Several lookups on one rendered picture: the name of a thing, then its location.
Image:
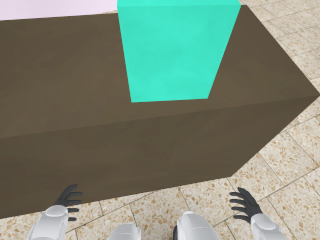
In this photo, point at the pedestal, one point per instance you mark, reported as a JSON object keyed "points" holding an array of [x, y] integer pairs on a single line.
{"points": [[66, 115]]}

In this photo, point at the left robot thigh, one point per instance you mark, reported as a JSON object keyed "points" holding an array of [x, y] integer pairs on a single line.
{"points": [[127, 231]]}

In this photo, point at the left robot hand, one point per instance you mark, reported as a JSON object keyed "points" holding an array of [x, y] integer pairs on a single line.
{"points": [[63, 200]]}

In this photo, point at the robot thigh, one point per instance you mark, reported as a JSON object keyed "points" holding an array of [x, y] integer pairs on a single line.
{"points": [[193, 226], [127, 231]]}

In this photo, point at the left robot forearm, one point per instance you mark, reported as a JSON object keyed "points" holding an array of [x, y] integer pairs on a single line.
{"points": [[51, 224]]}

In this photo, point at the right robot forearm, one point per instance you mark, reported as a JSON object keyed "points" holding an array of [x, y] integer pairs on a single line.
{"points": [[264, 228]]}

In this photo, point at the right robot hand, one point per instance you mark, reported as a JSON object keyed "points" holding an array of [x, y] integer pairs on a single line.
{"points": [[251, 207]]}

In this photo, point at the carton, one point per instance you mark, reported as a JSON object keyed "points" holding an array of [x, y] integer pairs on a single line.
{"points": [[173, 48]]}

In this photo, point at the right robot thigh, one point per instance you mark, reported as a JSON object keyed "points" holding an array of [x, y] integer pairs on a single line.
{"points": [[193, 226]]}

